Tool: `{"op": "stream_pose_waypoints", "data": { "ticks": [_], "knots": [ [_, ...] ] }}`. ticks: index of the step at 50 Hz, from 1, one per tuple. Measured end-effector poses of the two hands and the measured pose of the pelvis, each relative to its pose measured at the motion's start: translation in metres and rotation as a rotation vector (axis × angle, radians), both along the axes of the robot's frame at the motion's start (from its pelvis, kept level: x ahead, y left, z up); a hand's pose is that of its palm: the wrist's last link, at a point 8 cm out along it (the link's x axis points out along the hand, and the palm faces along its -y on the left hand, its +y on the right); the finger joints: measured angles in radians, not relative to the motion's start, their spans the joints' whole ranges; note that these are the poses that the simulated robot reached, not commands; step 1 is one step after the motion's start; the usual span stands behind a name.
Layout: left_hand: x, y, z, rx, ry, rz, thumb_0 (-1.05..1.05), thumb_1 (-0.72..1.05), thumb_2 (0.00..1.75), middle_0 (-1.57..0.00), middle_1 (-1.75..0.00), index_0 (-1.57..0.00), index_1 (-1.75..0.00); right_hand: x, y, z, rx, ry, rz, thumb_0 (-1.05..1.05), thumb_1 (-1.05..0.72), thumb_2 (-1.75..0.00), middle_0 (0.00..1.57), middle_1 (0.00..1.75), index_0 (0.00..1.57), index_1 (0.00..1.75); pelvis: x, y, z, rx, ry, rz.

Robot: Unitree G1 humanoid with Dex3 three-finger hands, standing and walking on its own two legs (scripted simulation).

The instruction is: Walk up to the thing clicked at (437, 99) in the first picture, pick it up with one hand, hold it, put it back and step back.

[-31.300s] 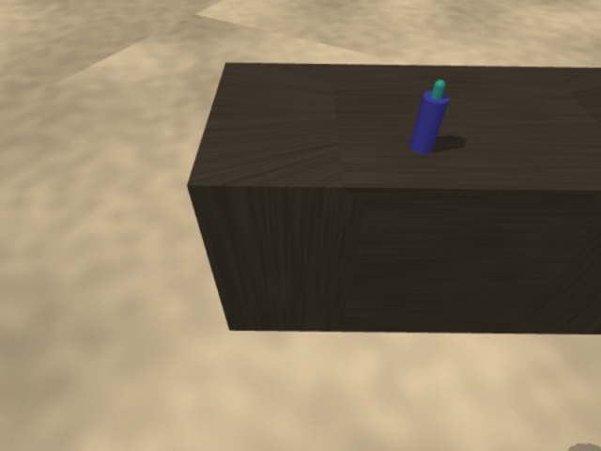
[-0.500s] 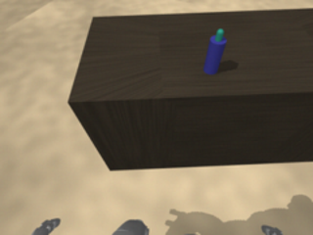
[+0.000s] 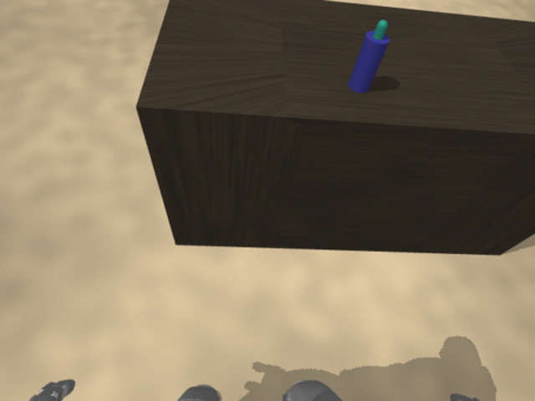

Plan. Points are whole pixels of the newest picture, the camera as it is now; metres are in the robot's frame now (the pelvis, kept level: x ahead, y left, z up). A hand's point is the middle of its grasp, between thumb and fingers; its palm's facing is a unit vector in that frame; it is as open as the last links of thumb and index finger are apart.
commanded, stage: step back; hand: right
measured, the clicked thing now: (370, 56) +0.86 -0.20 +0.02
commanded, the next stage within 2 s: stand in 1.96 s
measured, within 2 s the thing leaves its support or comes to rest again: neither
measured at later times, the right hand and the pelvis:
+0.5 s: hand out of the picture -0.08 -0.31 -0.17, palm faces -0.12 +0.91 -0.40, open 7.4 cm; pelvis -0.17 -0.05 -0.02, yaw +4 degrees
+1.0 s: hand out of the picture -0.20 -0.36 -0.15, palm faces -0.01 +0.93 -0.37, open 7.4 cm; pelvis -0.29 -0.08 -0.01, yaw -1 degrees
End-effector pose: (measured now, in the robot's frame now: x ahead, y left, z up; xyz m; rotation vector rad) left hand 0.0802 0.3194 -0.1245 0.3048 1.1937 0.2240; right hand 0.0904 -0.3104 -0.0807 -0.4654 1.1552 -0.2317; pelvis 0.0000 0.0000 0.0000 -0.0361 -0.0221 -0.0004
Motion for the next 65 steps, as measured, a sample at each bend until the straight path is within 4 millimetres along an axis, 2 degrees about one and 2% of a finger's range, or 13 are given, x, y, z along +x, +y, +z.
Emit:
{"op": "stream_pose_waypoints", "data": {
  "ticks": [7,10,14,20,25,28,32,37,42,48,56,60,65],
  "knots": [
    [-0.063,-0.021,-0.01,0.041,0.075,-0.042,0.0,0.91,0.9,-0.2,-0.29,-0.2,-0.29,-0.017,-0.029,-0.018,0.026,-0.106,0.02,0.01,-0.9,-0.9,0.21,0.31,0.21,0.3,-0.053,-0.024,-0.018,0.031,-0.01,-0.054],
    [-0.09,-0.04,-0.002,0.037,0.071,-0.034,0.0,0.91,0.9,-0.2,-0.29,-0.2,-0.29,-0.036,-0.041,-0.031,0.051,-0.108,0.001,0.01,-0.9,-0.9,0.21,0.3,0.21,0.3,-0.076,-0.033,-0.019,-0.014,-0.035,-0.021],
    [-0.121,-0.054,0.017,0.042,0.054,-0.018,0.0,0.9,0.89,-0.21,-0.3,-0.21,-0.3,-0.069,-0.044,-0.032,0.088,-0.065,-0.02,0.01,-0.91,-0.9,0.21,0.3,0.21,0.3,-0.094,-0.042,-0.007,0.066,-0.02,-0.034],
    [-0.134,-0.054,0.025,0.078,-0.012,-0.02,0.0,0.9,0.89,-0.21,-0.3,-0.21,-0.3,-0.124,-0.045,-0.04,0.088,0.006,-0.008,0.01,-0.91,-0.9,0.21,0.3,0.21,0.3,-0.127,-0.046,-0.007,0.06,0.007,0.013],
    [-0.14,-0.045,0.009,0.071,-0.109,-0.009,0.0,0.9,0.89,-0.21,-0.3,-0.21,-0.3,-0.167,-0.036,-0.048,0.063,0.075,0.035,0.01,-0.91,-0.9,0.21,0.3,0.21,0.3,-0.165,-0.045,-0.02,0.049,-0.002,0.079],
    [-0.156,-0.049,0.001,0.041,-0.113,0.005,0.0,0.9,0.9,-0.2,-0.29,-0.21,-0.3,-0.191,-0.03,-0.042,0.068,0.091,0.045,0.01,-0.91,-0.9,0.21,0.3,0.21,0.3,-0.187,-0.047,-0.017,0.073,-0.024,0.06],
    [-0.186,-0.063,0.003,-0.004,-0.077,0.008,0.0,0.9,0.9,-0.2,-0.29,-0.21,-0.3,-0.211,-0.035,-0.024,0.053,0.06,0.045,0.01,-0.9,-0.9,0.21,0.31,0.21,0.3,-0.208,-0.051,-0.006,0.018,-0.019,0.066],
    [-0.231,-0.075,0.002,-0.011,-0.048,-0.003,0.0,0.9,0.9,-0.2,-0.3,-0.21,-0.3,-0.221,-0.054,-0.012,0.036,-0.028,0.042,0.01,-0.9,-0.9,0.21,0.31,0.21,0.3,-0.238,-0.063,-0.004,0.013,-0.006,0.03],
    [-0.28,-0.089,-0.004,0.025,-0.004,-0.03,0.0,0.9,0.9,-0.2,-0.3,-0.21,-0.3,-0.234,-0.078,-0.022,0.058,-0.115,0.026,0.01,-0.9,-0.9,0.21,0.31,0.21,0.3,-0.269,-0.079,-0.016,0.007,-0.034,-0.016],
    [-0.332,-0.097,0.01,0.046,0.032,0.003,0.0,0.9,0.89,-0.21,-0.3,-0.21,-0.3,-0.28,-0.088,-0.031,0.108,-0.061,-0.028,0.01,-0.91,-0.9,0.21,0.3,0.21,0.3,-0.286,-0.086,-0.008,0.03,-0.038,-0.029],
    [-0.339,-0.066,0.014,0.069,-0.012,0.044,0.01,0.9,0.89,-0.21,-0.3,-0.21,-0.3,-0.339,-0.077,-0.044,0.096,0.128,-0.021,0.01,-0.91,-0.9,0.21,0.3,0.2,0.3,-0.296,-0.07,-0.011,0.021,-0.009,0.054],
    [-0.334,-0.054,0.01,0.063,0.013,0.04,0.0,0.9,0.9,-0.21,-0.3,-0.21,-0.3,-0.349,-0.059,-0.037,0.107,0.114,-0.04,0.01,-0.91,-0.9,0.21,0.3,0.2,0.3,-0.294,-0.062,-0.007,0.056,-0.023,0.032],
    [-0.31,-0.055,0.017,0.04,-0.011,0.018,0.01,0.9,0.9,-0.2,-0.29,-0.21,-0.3,-0.351,-0.056,-0.025,0.106,0.109,-0.052,0.01,-0.91,-0.9,0.21,0.3,0.21,0.3,-0.285,-0.064,0.002,0.029,-0.017,0.046]
  ]
}}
